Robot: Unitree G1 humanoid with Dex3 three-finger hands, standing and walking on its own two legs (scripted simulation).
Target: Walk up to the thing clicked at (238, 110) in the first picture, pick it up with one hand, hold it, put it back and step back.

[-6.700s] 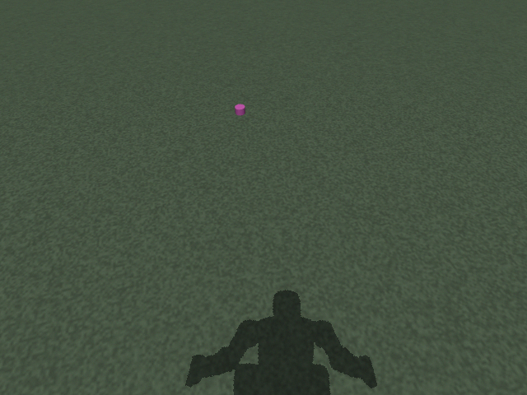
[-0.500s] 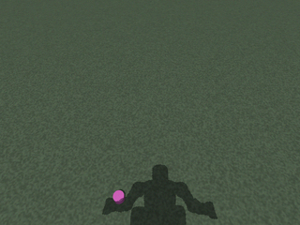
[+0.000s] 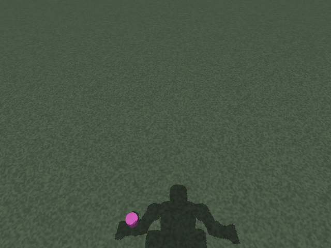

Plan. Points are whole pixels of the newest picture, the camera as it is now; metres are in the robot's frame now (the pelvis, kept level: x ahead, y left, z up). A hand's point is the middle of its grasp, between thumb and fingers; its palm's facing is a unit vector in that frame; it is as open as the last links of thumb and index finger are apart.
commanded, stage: walk up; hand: left
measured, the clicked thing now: (132, 219) +0.43 +0.24 -0.75
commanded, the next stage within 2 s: none
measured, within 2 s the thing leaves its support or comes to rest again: neither
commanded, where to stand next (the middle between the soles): +0.04 +0.02 m, yaw +2 degrees
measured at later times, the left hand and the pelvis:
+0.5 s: hand out of the picture +0.12 +0.24 -0.14, palm faces -0.04 -0.92 -0.40, open 7.4 cm; pelvis +0.03 -0.03 +0.00, yaw -2 degrees
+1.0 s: hand out of the picture +0.10 +0.30 -0.18, palm faces +0.06 -0.94 -0.34, open 7.4 cm; pelvis -0.03 +0.03 -0.01, yaw +2 degrees
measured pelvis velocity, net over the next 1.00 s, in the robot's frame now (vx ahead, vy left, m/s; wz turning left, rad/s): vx -0.03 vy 0.03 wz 0.03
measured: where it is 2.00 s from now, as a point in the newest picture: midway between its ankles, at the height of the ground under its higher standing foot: outside the picture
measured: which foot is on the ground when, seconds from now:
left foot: down 0.00-0.42, up 0.44-0.80, down 0.82-1.00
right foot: down 0.00-0.84, up 0.86-1.00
